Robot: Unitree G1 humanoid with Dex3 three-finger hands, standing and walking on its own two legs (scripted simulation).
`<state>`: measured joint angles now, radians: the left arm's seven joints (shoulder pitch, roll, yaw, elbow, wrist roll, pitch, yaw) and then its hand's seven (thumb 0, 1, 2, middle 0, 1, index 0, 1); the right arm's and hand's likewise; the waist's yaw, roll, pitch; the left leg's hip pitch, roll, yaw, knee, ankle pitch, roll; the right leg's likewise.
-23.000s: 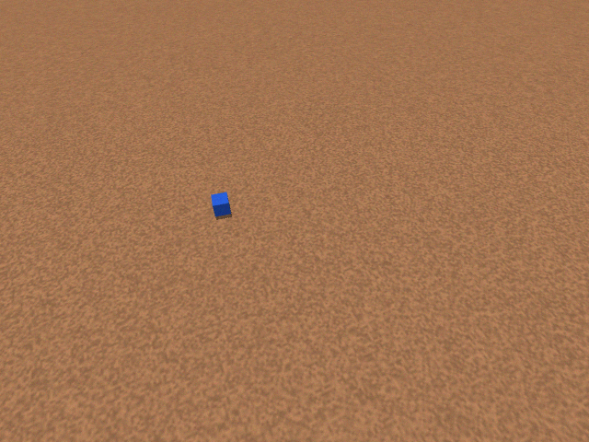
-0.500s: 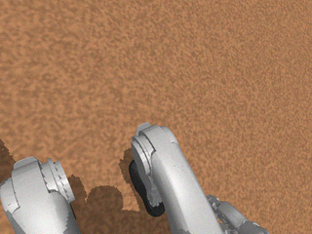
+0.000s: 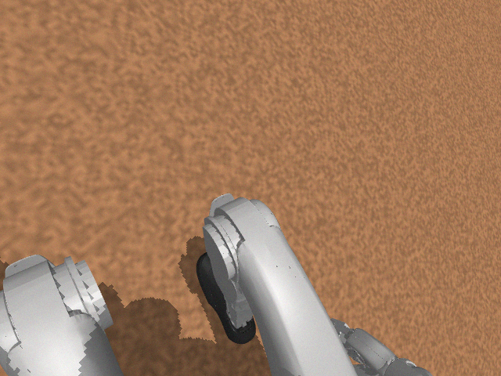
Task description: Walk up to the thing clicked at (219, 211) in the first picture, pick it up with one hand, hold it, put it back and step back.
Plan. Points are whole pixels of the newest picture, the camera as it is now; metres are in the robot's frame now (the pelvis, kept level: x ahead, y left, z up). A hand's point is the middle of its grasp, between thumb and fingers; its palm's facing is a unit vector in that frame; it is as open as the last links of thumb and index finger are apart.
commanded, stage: rest palm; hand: left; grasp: from above
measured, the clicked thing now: out of the picture +0.44 +0.34 -0.27
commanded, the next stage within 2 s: close in 0.18 s
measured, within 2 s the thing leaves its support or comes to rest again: leaves its support in 1.78 s
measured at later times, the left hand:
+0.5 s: hand out of the picture +0.43 +0.34 -0.25, palm faces -0.38 -0.22 -0.90, open 12.7 cm
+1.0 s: hand out of the picture +0.43 +0.34 -0.24, palm faces -0.38 -0.21 -0.90, open 10.8 cm
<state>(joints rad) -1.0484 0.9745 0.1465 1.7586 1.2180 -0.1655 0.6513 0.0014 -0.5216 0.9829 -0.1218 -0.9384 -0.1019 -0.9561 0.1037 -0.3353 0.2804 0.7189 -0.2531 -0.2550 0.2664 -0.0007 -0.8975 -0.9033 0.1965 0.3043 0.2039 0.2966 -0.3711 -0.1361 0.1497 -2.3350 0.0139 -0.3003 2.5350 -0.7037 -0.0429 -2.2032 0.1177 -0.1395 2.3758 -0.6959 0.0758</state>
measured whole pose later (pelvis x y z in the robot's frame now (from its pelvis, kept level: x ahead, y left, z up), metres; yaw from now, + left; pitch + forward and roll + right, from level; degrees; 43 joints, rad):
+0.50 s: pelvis +0.00 +0.00 +0.00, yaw -1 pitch +27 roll -15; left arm -1.03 1.00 0.16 1.76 1.18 -0.15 0.65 0.00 -0.28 0.80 -0.29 -0.83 -0.29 -0.83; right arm 0.10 -0.34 0.30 0.71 -0.26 -0.28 0.29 0.00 -0.90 -0.90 0.20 0.30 0.20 0.30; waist -0.37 -0.14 0.17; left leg -2.33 0.02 -0.31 2.54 -0.71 -0.04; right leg -2.19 0.12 -0.15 2.37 -0.69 0.08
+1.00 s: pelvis -0.01 +0.00 +0.00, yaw -1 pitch +26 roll -14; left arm -1.04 1.01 0.14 1.77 1.17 -0.16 0.66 0.00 -0.02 0.52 -0.52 -0.61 -0.56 -0.59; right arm 0.10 -0.35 0.31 0.70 -0.26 -0.28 0.27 0.00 -0.90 -0.90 0.20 0.30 0.20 0.30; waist -0.37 -0.15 0.17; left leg -2.31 0.02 -0.31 2.52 -0.69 -0.04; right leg -2.18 0.12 -0.15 2.35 -0.67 0.09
